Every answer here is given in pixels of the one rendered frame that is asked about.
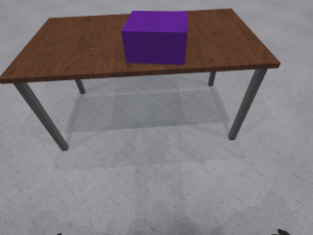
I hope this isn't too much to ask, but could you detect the table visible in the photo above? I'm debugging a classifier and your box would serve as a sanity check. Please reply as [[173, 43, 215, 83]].
[[0, 8, 281, 151]]

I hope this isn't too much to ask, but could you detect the carton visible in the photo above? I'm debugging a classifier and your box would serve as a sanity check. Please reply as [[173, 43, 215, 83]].
[[121, 11, 188, 66]]

